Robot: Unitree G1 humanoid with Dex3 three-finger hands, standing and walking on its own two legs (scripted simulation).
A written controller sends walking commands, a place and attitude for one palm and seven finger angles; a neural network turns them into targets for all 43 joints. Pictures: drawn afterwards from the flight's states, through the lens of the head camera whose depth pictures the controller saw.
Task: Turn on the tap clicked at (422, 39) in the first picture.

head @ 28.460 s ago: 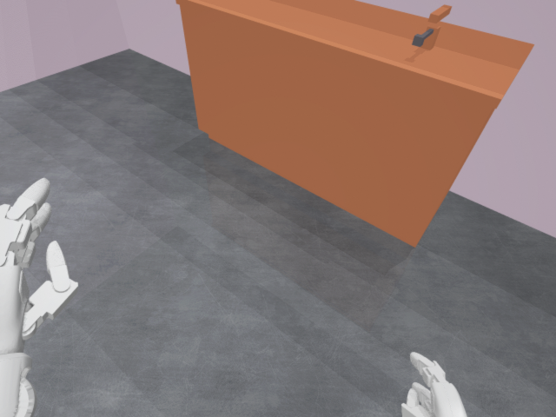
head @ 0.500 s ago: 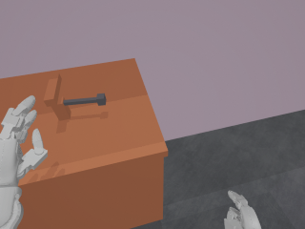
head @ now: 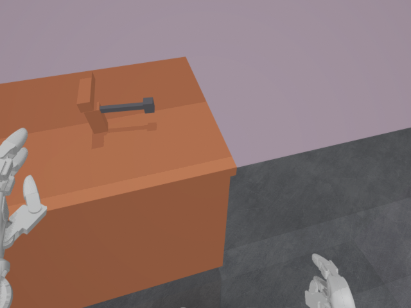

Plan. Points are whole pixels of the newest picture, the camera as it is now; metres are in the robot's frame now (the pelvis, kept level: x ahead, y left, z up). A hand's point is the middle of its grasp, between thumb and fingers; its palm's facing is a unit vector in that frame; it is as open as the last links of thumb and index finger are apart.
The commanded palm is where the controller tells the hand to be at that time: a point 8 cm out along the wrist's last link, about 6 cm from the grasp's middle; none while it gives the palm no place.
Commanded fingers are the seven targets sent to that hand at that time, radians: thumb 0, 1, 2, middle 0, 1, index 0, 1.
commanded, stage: step back with the hand held close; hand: left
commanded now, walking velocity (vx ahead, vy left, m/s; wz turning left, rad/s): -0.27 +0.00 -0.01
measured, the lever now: (148, 105) +0.55 +0.20 +0.09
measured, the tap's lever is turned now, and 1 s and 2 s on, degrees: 82 82 82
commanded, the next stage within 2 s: stop stepping back and stand still in 0.40 s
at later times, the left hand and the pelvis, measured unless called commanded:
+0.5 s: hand out of the picture +0.11 +0.25 +0.18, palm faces +0.36 -0.81 -0.47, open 7.4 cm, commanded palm +0.06 +0.29 +0.19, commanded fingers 0.00 0.90 0.90 -0.20 -0.30 -0.20 -0.30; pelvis -0.11 +0.01 +0.00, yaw -1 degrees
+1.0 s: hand out of the picture +0.02 +0.26 +0.18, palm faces +0.47 -0.80 -0.39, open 7.4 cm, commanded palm -0.03 +0.29 +0.19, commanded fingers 0.00 0.90 0.90 -0.20 -0.30 -0.20 -0.30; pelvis -0.18 +0.01 +0.00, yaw +1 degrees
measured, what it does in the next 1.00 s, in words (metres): walks backwards: left foot, then right foot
